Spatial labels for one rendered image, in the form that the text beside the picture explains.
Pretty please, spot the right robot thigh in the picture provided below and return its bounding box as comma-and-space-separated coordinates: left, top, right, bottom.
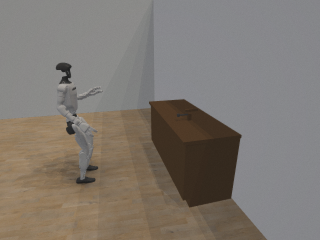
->
66, 122, 89, 157

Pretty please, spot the right robot upper arm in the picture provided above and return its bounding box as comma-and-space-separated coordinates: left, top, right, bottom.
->
57, 84, 68, 110

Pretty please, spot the robot right forearm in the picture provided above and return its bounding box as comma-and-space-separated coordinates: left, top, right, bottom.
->
58, 106, 82, 127

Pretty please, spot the robot torso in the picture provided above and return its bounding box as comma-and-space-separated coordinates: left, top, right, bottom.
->
59, 81, 80, 126

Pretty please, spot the counter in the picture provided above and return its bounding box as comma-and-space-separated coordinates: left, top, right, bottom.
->
149, 99, 242, 208

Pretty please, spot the robot left forearm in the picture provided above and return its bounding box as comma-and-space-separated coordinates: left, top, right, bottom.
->
77, 92, 89, 100

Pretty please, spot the tap lever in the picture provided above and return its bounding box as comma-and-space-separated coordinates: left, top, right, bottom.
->
177, 113, 188, 117

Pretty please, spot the robot left hand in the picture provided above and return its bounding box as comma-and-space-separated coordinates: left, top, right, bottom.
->
87, 86, 103, 96

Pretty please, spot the robot right hand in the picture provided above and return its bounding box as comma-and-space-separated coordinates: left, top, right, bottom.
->
79, 122, 98, 137

